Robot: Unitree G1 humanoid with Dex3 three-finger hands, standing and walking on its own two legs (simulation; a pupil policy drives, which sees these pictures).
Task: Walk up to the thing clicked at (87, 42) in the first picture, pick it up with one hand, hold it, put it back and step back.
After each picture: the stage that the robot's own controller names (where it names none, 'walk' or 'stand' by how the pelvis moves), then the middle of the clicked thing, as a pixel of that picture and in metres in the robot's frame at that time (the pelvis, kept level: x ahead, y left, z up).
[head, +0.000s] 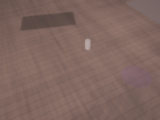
stand; (87, 44) +1.41 +0.01 -0.72
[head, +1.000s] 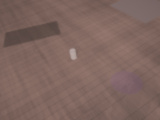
walk; (73, 54) +1.27 +0.27 -0.70
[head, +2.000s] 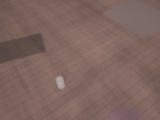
walk; (60, 82) +0.81 +0.31 -0.71
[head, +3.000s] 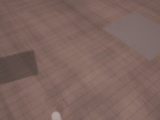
walk; (56, 118) +0.48 +0.24 -0.70
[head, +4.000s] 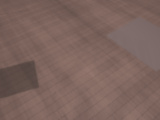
stand; out of the picture +0.35 +0.24 -0.72
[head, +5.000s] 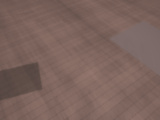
stand; out of the picture +0.34 +0.22 -0.72
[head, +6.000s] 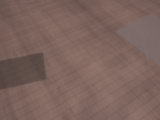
stand; out of the picture +0.37 +0.21 -0.72
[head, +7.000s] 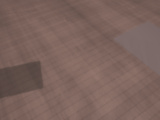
stand; out of the picture +0.33 +0.22 -0.72
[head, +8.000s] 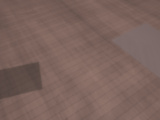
stand; out of the picture +0.34 +0.23 -0.73
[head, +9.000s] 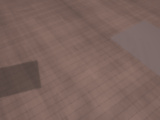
stand; out of the picture +0.34 +0.23 -0.72
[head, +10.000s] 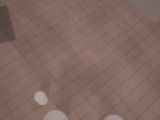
go down; (41, 98) +0.37 +0.26 -0.54
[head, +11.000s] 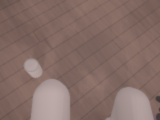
go down; (33, 68) +0.41 +0.30 -0.32
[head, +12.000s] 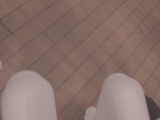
close in; out of the picture +0.37 +0.33 -0.24
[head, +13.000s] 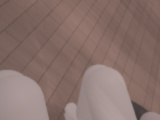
close; out of the picture +0.36 +0.34 -0.21
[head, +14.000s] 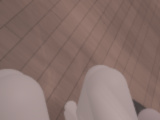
lift; out of the picture +0.35 +0.35 -0.21
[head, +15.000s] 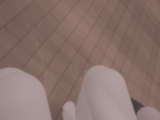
lift; out of the picture +0.33 +0.34 -0.21
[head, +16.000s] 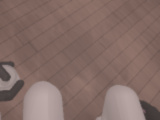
lift; (8, 81) +0.31 +0.28 -0.07
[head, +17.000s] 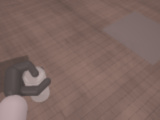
hold; (37, 85) +0.34 +0.18 +0.04
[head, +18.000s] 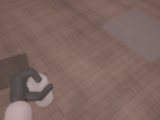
hold; (40, 90) +0.33 +0.18 +0.00
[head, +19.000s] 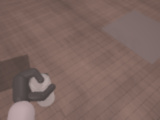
crouch; (43, 90) +0.33 +0.18 +0.00
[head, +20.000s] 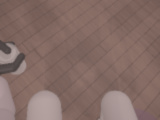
crouch; (12, 60) +0.41 +0.26 -0.09
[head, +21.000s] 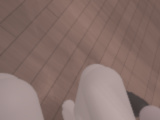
lower; out of the picture +0.36 +0.35 -0.22
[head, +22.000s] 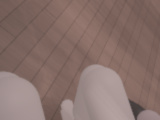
lower; out of the picture +0.37 +0.35 -0.22
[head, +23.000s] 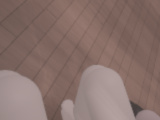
lower; out of the picture +0.36 +0.35 -0.22
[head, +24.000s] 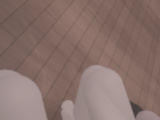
lower; out of the picture +0.35 +0.35 -0.21
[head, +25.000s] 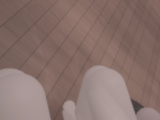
open; out of the picture +0.34 +0.33 -0.22
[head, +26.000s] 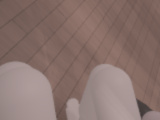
stand; out of the picture +0.35 +0.32 -0.21
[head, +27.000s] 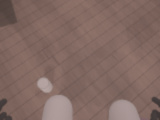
walk; (45, 85) +0.40 +0.27 -0.45
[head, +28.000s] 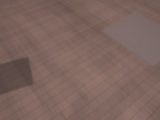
stand; out of the picture +0.34 +0.23 -0.66
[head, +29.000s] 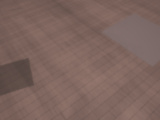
stand; out of the picture +0.34 +0.24 -0.67
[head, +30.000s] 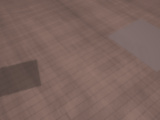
stand; out of the picture +0.36 +0.22 -0.72
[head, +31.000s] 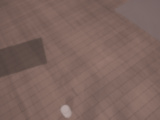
walk; (66, 111) +0.43 +0.23 -0.70
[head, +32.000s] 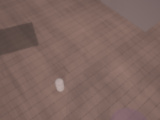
walk; (59, 85) +0.65 +0.20 -0.70
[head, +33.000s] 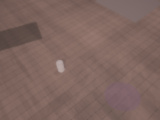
stand; (60, 66) +0.94 +0.34 -0.70
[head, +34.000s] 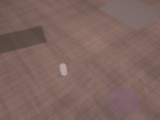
stand; (63, 69) +0.98 +0.27 -0.72
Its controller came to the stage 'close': yes
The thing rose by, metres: 0.71
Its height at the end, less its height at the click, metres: +0.00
